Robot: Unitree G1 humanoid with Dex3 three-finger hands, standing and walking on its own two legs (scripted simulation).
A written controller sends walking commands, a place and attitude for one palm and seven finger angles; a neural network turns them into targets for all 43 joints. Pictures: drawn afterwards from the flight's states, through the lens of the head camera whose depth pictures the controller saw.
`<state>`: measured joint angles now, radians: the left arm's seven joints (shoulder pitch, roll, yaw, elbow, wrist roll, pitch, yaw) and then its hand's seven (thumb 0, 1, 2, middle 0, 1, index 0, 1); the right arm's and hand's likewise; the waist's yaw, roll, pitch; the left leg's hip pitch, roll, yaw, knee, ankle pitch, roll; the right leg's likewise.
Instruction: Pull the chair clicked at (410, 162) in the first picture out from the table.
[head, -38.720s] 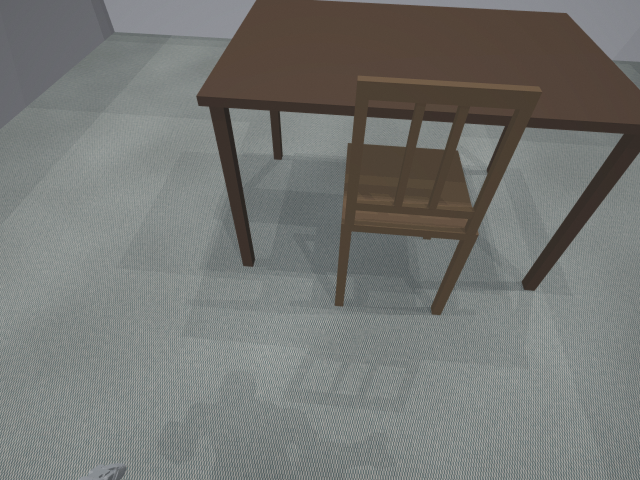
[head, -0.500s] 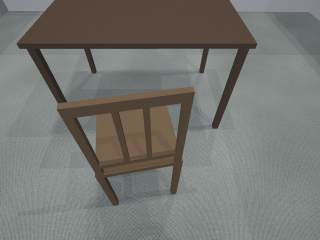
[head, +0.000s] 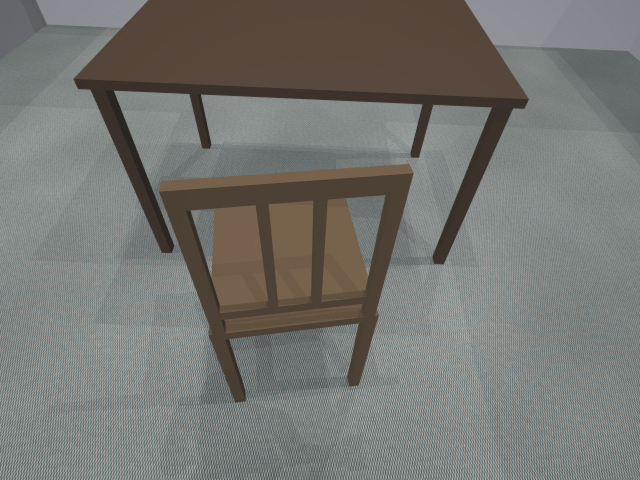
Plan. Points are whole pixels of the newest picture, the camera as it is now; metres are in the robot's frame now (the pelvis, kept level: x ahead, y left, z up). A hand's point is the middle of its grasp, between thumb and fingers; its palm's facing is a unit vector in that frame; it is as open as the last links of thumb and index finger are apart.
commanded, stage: come to a stop and stand still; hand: left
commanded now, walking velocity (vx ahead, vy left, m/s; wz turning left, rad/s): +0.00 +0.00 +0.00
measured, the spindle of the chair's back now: (268, 259) +0.50 +0.13 -0.09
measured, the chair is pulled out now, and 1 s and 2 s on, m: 0.40 0.40 0.40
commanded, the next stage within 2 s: look again from close up in 0.32 s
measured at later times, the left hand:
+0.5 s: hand out of the picture -0.02 +0.20 -0.18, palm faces -0.01 -0.98 -0.21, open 7.4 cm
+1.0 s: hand out of the picture -0.01 +0.18 -0.17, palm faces +0.00 -0.98 -0.19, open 7.4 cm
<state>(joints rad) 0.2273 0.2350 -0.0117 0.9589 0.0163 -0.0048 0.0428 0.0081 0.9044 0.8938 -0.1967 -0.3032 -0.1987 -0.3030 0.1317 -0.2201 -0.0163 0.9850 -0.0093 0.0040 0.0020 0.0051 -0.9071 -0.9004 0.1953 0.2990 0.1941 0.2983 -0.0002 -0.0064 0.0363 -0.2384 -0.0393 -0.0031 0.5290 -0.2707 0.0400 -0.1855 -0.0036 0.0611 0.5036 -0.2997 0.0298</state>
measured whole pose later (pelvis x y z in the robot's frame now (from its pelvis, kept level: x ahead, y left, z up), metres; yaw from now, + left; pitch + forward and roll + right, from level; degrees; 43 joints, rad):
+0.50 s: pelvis -0.01 +0.02 +0.00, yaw +0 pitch -2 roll +0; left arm 0.30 0.19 -0.02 1.09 0.02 0.00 0.04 0.01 0.90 0.89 -0.20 -0.30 -0.20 -0.30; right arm 0.22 -0.17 0.00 1.12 0.00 0.00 0.00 0.01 -0.90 -0.90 0.20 0.30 0.20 0.30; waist 0.00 -0.02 0.07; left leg -0.21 -0.07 0.01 0.46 -0.23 0.06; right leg -0.16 -0.03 0.07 0.46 -0.27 0.06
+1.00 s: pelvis +0.00 +0.01 +0.01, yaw -1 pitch -2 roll +0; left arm 0.29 0.16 -0.01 1.10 0.02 -0.01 0.05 0.01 0.90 0.89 -0.20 -0.30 -0.20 -0.30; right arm 0.22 -0.16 0.00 1.14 0.00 -0.01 -0.01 0.00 -0.91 -0.90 0.20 0.30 0.20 0.30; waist 0.00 -0.02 0.06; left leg -0.19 -0.06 0.01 0.44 -0.22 0.06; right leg -0.15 -0.03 0.08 0.44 -0.26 0.05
